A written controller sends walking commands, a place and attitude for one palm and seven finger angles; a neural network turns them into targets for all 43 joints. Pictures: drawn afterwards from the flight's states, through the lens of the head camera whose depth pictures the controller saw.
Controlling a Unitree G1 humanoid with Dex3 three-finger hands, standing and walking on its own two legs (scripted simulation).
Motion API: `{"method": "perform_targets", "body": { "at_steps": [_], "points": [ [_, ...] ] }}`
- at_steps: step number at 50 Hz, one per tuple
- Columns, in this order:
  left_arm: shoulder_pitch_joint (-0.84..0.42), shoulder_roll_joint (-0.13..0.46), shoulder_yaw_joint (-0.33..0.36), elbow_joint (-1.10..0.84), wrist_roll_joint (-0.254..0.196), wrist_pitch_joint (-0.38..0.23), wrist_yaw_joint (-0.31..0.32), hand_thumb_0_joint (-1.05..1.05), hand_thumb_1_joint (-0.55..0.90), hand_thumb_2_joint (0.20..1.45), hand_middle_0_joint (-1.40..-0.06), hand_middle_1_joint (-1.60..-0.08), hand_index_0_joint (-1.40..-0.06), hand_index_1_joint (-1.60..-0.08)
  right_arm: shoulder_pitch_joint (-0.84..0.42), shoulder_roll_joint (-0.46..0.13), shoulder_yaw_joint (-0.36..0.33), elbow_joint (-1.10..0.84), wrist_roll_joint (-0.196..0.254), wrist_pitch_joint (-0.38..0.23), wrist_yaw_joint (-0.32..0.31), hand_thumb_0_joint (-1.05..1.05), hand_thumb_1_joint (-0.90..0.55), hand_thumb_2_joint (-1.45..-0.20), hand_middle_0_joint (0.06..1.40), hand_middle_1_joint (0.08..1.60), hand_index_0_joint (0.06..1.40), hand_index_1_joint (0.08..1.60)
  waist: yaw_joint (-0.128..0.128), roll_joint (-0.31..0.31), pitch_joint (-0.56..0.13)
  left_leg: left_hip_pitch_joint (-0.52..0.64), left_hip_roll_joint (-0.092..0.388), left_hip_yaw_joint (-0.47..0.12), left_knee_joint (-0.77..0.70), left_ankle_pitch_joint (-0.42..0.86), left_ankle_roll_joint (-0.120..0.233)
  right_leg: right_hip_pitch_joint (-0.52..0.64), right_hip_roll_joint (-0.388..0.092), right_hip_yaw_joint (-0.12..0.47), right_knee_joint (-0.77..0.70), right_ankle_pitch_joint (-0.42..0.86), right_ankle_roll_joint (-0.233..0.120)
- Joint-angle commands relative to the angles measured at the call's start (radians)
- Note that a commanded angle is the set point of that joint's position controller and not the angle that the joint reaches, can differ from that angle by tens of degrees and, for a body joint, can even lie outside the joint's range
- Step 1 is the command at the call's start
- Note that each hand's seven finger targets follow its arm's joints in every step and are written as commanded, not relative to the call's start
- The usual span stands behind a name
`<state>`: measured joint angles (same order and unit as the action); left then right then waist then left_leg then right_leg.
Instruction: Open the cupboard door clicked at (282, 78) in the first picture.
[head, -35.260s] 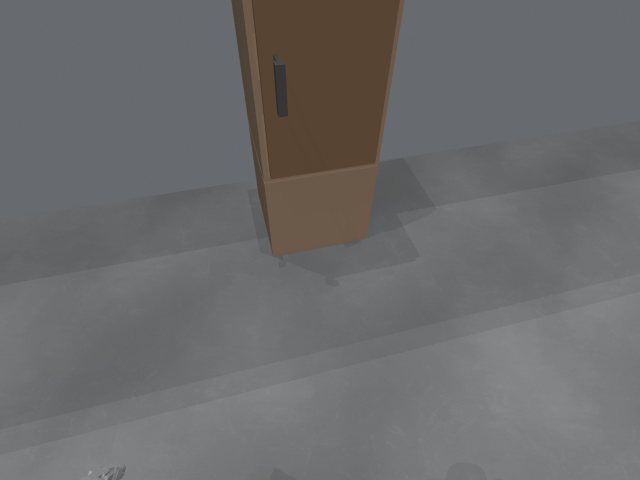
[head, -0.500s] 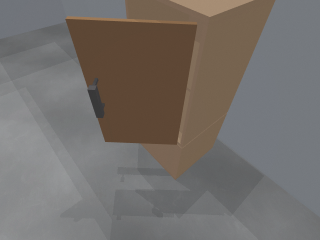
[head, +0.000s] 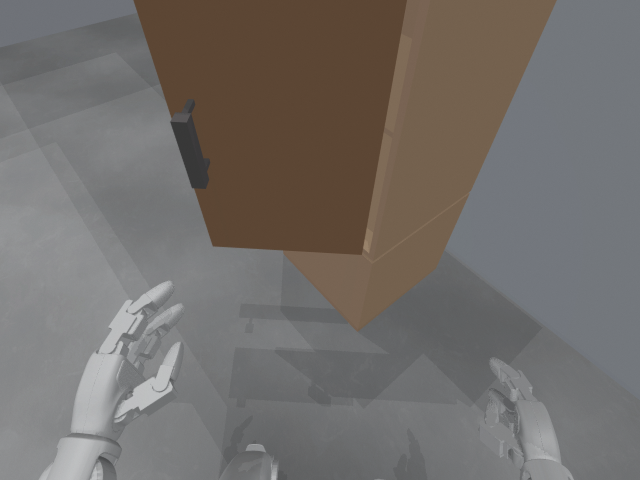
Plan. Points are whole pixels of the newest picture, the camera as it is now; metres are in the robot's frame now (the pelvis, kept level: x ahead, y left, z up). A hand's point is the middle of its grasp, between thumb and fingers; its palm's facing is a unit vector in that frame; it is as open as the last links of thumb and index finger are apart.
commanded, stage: raise the hand with hooked fingers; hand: left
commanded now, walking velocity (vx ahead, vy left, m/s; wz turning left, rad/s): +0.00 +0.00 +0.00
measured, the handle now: (195, 144) +0.62 +0.26 +0.05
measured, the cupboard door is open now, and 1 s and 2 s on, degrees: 47 47 47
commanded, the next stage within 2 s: move the hooked fingers beside the handle in 1.78 s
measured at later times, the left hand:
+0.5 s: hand (121, 373) +0.23 +0.24 +0.03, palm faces +0.02 -1.00 -0.04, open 11.0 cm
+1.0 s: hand (79, 346) +0.25 +0.29 +0.05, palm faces +0.02 -1.00 -0.04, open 13.7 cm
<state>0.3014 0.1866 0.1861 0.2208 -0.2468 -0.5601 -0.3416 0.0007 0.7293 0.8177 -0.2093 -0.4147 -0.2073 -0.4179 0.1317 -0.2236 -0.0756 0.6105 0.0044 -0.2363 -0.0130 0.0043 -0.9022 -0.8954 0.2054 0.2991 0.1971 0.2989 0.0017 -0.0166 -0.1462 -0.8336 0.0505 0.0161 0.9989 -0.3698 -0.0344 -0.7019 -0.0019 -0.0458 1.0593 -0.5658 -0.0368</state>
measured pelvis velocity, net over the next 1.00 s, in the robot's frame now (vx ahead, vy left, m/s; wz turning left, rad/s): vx -0.01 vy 0.04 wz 0.01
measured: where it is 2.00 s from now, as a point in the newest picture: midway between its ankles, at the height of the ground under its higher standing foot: outside the picture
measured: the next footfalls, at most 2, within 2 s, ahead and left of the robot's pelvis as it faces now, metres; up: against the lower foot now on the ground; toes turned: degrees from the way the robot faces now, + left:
none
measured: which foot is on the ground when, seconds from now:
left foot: down 0.00-1.00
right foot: down 0.00-1.00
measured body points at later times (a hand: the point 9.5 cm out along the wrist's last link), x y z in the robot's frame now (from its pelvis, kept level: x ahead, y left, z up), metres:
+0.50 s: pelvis -0.02 +0.02 -0.01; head +0.04 +0.02 +0.43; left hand +0.22 +0.30 +0.04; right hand +0.11 -0.23 -0.11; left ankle +0.06 +0.14 -0.67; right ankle -0.02 -0.10 -0.67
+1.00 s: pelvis -0.01 +0.04 +0.00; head +0.04 +0.06 +0.45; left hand +0.24 +0.34 +0.06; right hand +0.17 -0.19 -0.06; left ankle +0.06 +0.14 -0.67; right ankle -0.02 -0.10 -0.67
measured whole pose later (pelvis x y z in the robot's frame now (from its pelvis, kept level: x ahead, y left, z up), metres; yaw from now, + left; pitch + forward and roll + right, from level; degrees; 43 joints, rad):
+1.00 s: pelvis -0.01 +0.04 +0.00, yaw +0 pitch +12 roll -4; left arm 0.10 0.36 0.34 0.25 -0.34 -0.31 -0.42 -0.01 -0.41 0.33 -0.29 -1.15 -0.29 -1.15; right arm 0.23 -0.24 0.04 0.52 0.03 -0.20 -0.08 0.01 -0.90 -0.90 0.21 0.30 0.20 0.30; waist 0.01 0.02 -0.11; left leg -0.88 0.05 -0.02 1.04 -0.37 0.02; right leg -0.69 0.01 -0.08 1.00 -0.52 0.01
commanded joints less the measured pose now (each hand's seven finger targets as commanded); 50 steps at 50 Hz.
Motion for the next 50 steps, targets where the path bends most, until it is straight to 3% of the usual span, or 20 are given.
{"method": "perform_targets", "body": {
  "at_steps": [1,3,4,6,7,8,11,14,16,17,22,25,28,32,35,37,38,44,47,50],
  "points": [
    [0.061,0.175,0.159,-0.220,-0.107,-0.002,-0.078,0.000,0.503,0.730,-0.228,-0.555,-0.228,-0.555,-0.056,-0.128,-0.033,-0.246,0.026,-0.025,-0.027,0.000,-0.900,-0.900,0.200,0.300,0.200,0.300,0.060,0.025,-0.227,0.076,-0.066,0.023,0.047,0.084,0.048,-0.020,-0.014,0.118,-0.147,0.203,0.038],
    [-0.031,0.195,0.157,-0.335,-0.111,0.005,-0.039,0.000,0.457,0.710,-0.232,-0.585,-0.232,-0.585,-0.021,-0.121,-0.024,-0.242,0.026,-0.018,-0.044,0.000,-0.900,-0.900,0.200,0.300,0.200,0.300,0.029,0.061,-0.206,0.078,-0.044,0.003,0.063,0.033,0.057,-0.089,-0.001,0.127,-0.165,0.086,0.037],
    [-0.096,0.198,0.134,-0.391,-0.100,-0.007,-0.018,0.000,0.433,0.700,-0.233,-0.600,-0.233,-0.600,-0.003,-0.119,-0.015,-0.234,0.024,-0.021,-0.054,0.000,-0.900,-0.900,0.200,0.300,0.200,0.300,-0.002,0.068,-0.182,0.078,-0.036,-0.006,0.073,0.011,0.064,-0.121,0.001,0.131,-0.178,0.040,0.037],
    [-0.182,0.204,0.096,-0.471,-0.073,-0.037,0.012,0.000,0.387,0.680,-0.237,-0.630,-0.237,-0.630,0.021,-0.119,-0.002,-0.214,0.018,-0.032,-0.074,0.000,-0.900,-0.900,0.200,0.300,0.200,0.300,-0.032,0.095,-0.177,0.087,-0.024,-0.023,0.082,-0.008,0.072,-0.163,0.012,0.123,-0.176,0.002,0.028],
    [-0.237,0.215,0.075,-0.489,-0.069,-0.042,0.013,0.000,0.363,0.670,-0.238,-0.645,-0.238,-0.645,0.030,-0.127,0.008,-0.204,0.015,-0.038,-0.082,0.000,-0.900,-0.900,0.200,0.300,0.200,0.300,-0.055,0.079,-0.160,0.070,-0.018,-0.033,0.095,-0.026,0.075,-0.185,0.020,0.120,-0.170,-0.018,0.028],
    [-0.219,0.222,0.079,-0.466,-0.065,-0.039,0.009,0.000,0.340,0.660,-0.240,-0.660,-0.240,-0.660,0.039,-0.130,0.007,-0.188,0.017,-0.044,-0.092,0.000,-0.900,-0.900,0.200,0.300,0.200,0.300,-0.052,0.084,-0.180,0.077,-0.016,-0.037,0.096,-0.025,0.075,-0.185,0.021,0.119,-0.170,-0.015,0.026],
    [-0.167,0.233,0.086,-0.356,-0.074,0.019,-0.024,0.000,0.270,0.630,-0.245,-0.705,-0.245,-0.705,0.043,-0.139,0.019,-0.161,0.026,-0.054,-0.101,0.000,-0.900,-0.900,0.200,0.300,0.200,0.300,-0.048,0.089,-0.154,0.071,-0.017,-0.049,0.073,-0.031,0.074,-0.177,0.023,0.104,-0.184,-0.009,0.026],
    [-0.114,0.269,0.146,-0.264,-0.098,0.118,-0.052,0.000,0.200,0.600,-0.250,-0.750,-0.250,-0.750,0.039,-0.142,0.023,-0.167,0.034,-0.046,-0.103,0.000,-0.900,-0.900,0.200,0.300,0.200,0.300,-0.007,0.079,-0.179,0.067,-0.022,-0.045,0.040,-0.010,0.071,-0.106,0.015,0.109,-0.211,-0.010,0.031],
    [-0.115,0.292,0.188,-0.251,-0.114,0.163,-0.048,0.000,0.153,0.580,-0.253,-0.780,-0.253,-0.780,0.037,-0.140,0.025,-0.171,0.034,-0.037,-0.103,0.000,-0.900,-0.900,0.200,0.300,0.200,0.300,0.008,0.061,-0.185,0.084,-0.024,-0.043,0.018,0.015,0.070,-0.063,0.008,0.106,-0.226,0.012,0.036],
    [-0.084,0.302,0.220,-0.210,-0.122,0.180,-0.043,0.000,0.130,0.570,-0.255,-0.795,-0.255,-0.795,0.032,-0.135,0.024,-0.171,0.033,-0.031,-0.101,0.000,-0.900,-0.900,0.200,0.300,0.200,0.300,0.022,0.028,-0.185,0.080,-0.024,-0.048,0.010,0.029,0.071,-0.048,0.013,0.100,-0.223,0.029,0.037],
    [-0.104,0.277,0.218,-0.234,-0.121,0.130,-0.013,0.000,0.013,0.520,-0.263,-0.870,-0.263,-0.870,0.055,-0.135,0.019,-0.167,0.025,-0.035,-0.082,0.000,-0.900,-0.900,0.200,0.300,0.200,0.300,0.020,0.053,-0.181,0.138,-0.023,-0.050,-0.025,0.078,0.066,-0.064,0.024,0.049,-0.189,0.121,0.031],
    [-0.123,0.257,0.189,-0.216,-0.113,0.096,-0.019,0.000,-0.057,0.490,-0.268,-0.915,-0.268,-0.915,0.079,-0.149,0.013,-0.160,0.026,-0.038,-0.075,0.000,-0.900,-0.900,0.200,0.300,0.200,0.300,-0.001,0.055,-0.167,0.160,-0.024,-0.051,-0.043,0.061,0.066,-0.104,0.030,0.020,-0.178,0.120,0.029],
    [-0.144,0.272,0.183,-0.227,-0.108,0.085,-0.033,0.000,-0.127,0.460,-0.273,-0.960,-0.273,-0.960,0.090,-0.164,0.011,-0.169,0.028,-0.042,-0.071,0.000,-0.900,-0.900,0.200,0.300,0.200,0.300,0.001,0.082,-0.187,0.197,-0.023,-0.059,-0.067,0.051,0.065,-0.113,0.036,-0.002,-0.162,0.124,0.021],
    [-0.161,0.310,0.215,-0.260,-0.109,0.093,-0.029,0.000,-0.220,0.420,-0.280,-1.020,-0.280,-1.020,0.106,-0.174,0.011,-0.178,0.028,-0.039,-0.070,0.000,-0.900,-0.900,0.200,0.300,0.200,0.300,0.004,0.102,-0.219,0.251,-0.021,-0.073,-0.089,0.075,0.063,-0.103,0.043,-0.023,-0.149,0.165,0.015],
    [-0.192,0.308,0.210,-0.275,-0.107,0.105,-0.022,0.000,-0.290,0.390,-0.285,-1.065,-0.285,-1.065,0.101,-0.176,0.018,-0.184,0.029,-0.031,-0.070,0.000,-0.900,-0.900,0.200,0.300,0.200,0.300,0.002,0.139,-0.206,0.279,-0.018,-0.085,-0.118,0.050,0.055,-0.106,0.042,-0.033,-0.157,0.157,0.014],
    [-0.212,0.327,0.226,-0.257,-0.106,0.116,-0.020,0.000,-0.337,0.370,-0.288,-1.095,-0.288,-1.095,0.109,-0.180,0.021,-0.188,0.029,-0.024,-0.072,0.000,-0.900,-0.900,0.200,0.300,0.200,0.300,-0.002,0.122,-0.197,0.281,-0.017,-0.093,-0.126,0.038,0.055,-0.103,0.049,-0.036,-0.159,0.155,0.012],
    [-0.223,0.319,0.218,-0.255,-0.107,0.122,-0.025,0.000,-0.360,0.360,-0.290,-1.110,-0.290,-1.110,0.104,-0.180,0.023,-0.190,0.030,-0.022,-0.072,0.000,-0.900,-0.900,0.200,0.300,0.200,0.300,-0.005,0.146,-0.192,0.289,-0.019,-0.089,-0.128,0.039,0.053,-0.101,0.046,-0.035,-0.166,0.159,0.012],
    [-0.300,0.342,0.221,-0.203,-0.107,0.169,-0.068,0.000,-0.500,0.300,-0.300,-1.200,-0.300,-1.200,0.107,-0.187,0.035,-0.204,0.033,-0.008,-0.076,0.000,-0.900,-0.900,0.200,0.300,0.200,0.300,-0.010,0.158,-0.191,0.326,-0.016,-0.101,-0.153,0.022,0.048,-0.095,0.052,-0.039,-0.188,0.160,0.011],
    [-0.351,0.365,0.237,-0.164,-0.116,0.190,-0.088,0.000,-0.500,0.300,-0.300,-1.200,-0.300,-1.200,0.110,-0.190,0.042,-0.206,0.032,-0.004,-0.081,0.000,-0.900,-0.900,0.200,0.300,0.200,0.300,-0.014,0.127,-0.169,0.314,-0.021,-0.102,-0.156,0.025,0.051,-0.080,0.058,-0.038,-0.201,0.167,0.009],
    [-0.378,0.391,0.260,-0.147,-0.116,0.199,-0.104,0.000,-0.500,0.300,-0.300,-1.200,-0.300,-1.200,0.107,-0.189,0.046,-0.210,0.032,-0.001,-0.082,0.000,-0.900,-0.900,0.200,0.300,0.200,0.300,-0.005,0.161,-0.192,0.335,-0.023,-0.094,-0.158,0.047,0.049,-0.068,0.055,-0.036,-0.208,0.175,0.008]
  ]
}}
